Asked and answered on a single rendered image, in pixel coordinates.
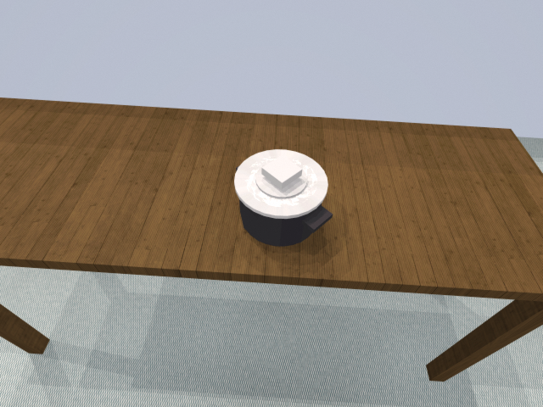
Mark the lid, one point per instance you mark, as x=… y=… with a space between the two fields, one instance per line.
x=262 y=196

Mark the knob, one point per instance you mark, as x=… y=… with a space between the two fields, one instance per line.
x=281 y=171

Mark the table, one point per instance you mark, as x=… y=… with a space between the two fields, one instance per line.
x=417 y=208

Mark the pot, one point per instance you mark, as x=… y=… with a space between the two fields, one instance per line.
x=283 y=232

